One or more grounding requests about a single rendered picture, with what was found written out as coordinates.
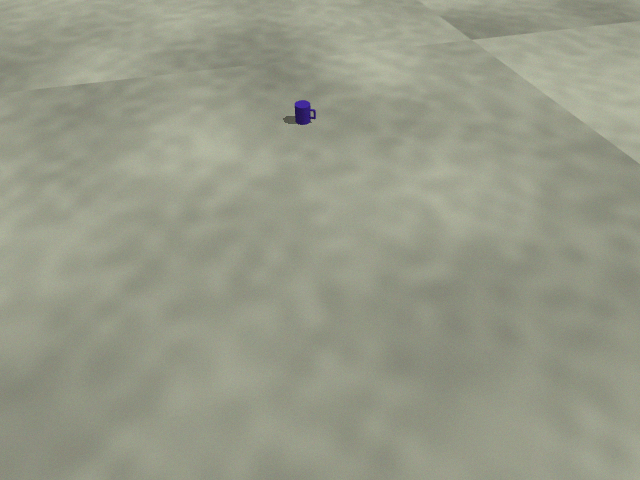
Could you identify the mug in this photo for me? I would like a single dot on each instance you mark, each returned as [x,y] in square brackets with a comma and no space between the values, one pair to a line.
[302,112]

